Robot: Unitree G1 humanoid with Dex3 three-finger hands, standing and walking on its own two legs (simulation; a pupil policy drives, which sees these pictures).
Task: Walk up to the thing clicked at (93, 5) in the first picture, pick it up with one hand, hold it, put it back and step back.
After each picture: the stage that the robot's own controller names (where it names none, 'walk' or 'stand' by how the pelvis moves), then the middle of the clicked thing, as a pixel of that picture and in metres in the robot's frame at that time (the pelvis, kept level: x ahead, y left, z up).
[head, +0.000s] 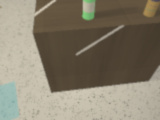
stand; out of the picture +0.87 -0.03 +0.06
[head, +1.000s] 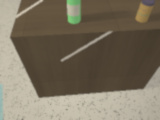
rise first; out of the picture +0.78 +0.07 +0.08
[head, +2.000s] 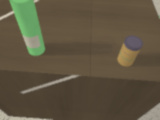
stand; (30, 27) +0.50 +0.25 +0.08
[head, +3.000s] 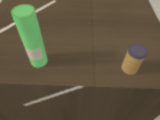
stand; (32, 40) +0.47 +0.20 +0.08
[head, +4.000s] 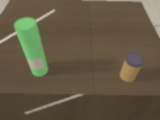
stand; (33, 50) +0.46 +0.20 +0.06
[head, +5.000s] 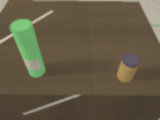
stand; (30, 51) +0.46 +0.21 +0.06
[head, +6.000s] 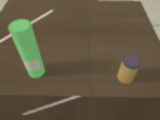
stand; (29, 52) +0.45 +0.22 +0.06
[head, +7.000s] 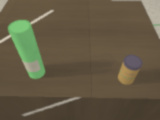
stand; (29, 53) +0.44 +0.21 +0.06
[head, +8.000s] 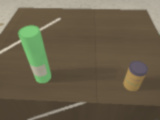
rise first; (37, 57) +0.44 +0.20 +0.06
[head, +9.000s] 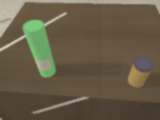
go down; (41, 52) +0.45 +0.20 +0.06
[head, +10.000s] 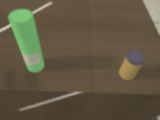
go down; (29, 45) +0.46 +0.19 +0.07
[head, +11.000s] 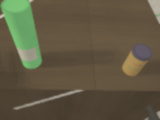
go down; (25, 38) +0.45 +0.18 +0.10
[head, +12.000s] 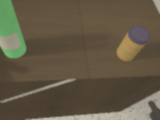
close in; (3, 22) +0.46 +0.20 +0.13
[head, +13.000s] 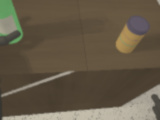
close; out of the picture +0.51 +0.20 +0.15
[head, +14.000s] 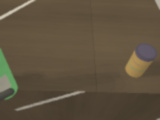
lift; out of the picture +0.32 +0.25 +0.14
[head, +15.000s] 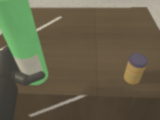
lift; (25, 44) +0.31 +0.15 +0.25
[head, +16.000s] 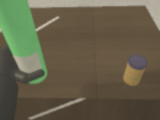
hold; (24, 43) +0.32 +0.15 +0.25
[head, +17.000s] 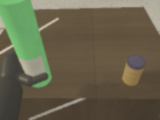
hold; (29, 47) +0.33 +0.15 +0.23
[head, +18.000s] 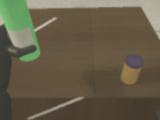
crouch; (17, 19) +0.40 +0.18 +0.27
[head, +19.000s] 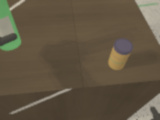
lower; out of the picture +0.49 +0.20 +0.20
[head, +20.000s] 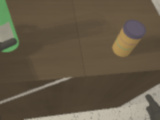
lower; out of the picture +0.49 +0.20 +0.14
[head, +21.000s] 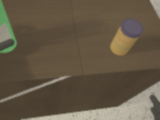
lower; out of the picture +0.49 +0.20 +0.14
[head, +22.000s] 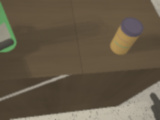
lower; out of the picture +0.48 +0.21 +0.14
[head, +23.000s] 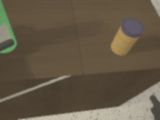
lower; out of the picture +0.49 +0.21 +0.14
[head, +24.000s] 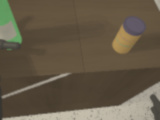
open; out of the picture +0.49 +0.19 +0.14
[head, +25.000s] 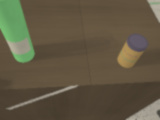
sink last; (15, 30) +0.46 +0.19 +0.12
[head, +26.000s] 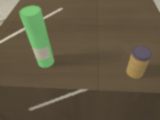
stand; (39, 40) +0.49 +0.20 +0.11
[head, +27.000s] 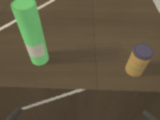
stand; (33, 36) +0.47 +0.19 +0.11
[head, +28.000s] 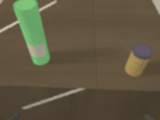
stand; (34, 36) +0.48 +0.18 +0.11
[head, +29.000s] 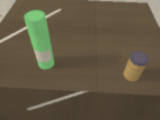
stand; (41, 43) +0.49 +0.18 +0.07
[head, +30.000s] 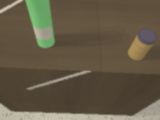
walk; (41, 18) +0.53 +0.15 +0.09
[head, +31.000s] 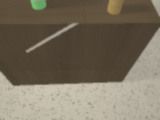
walk; out of the picture +0.76 +0.24 +0.09
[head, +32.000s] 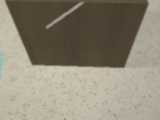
stand; out of the picture +1.12 +0.20 +0.08
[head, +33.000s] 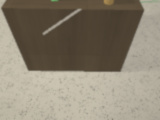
stand; out of the picture +1.09 +0.20 +0.06
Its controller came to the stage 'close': yes
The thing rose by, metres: 0.21
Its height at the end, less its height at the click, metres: +0.00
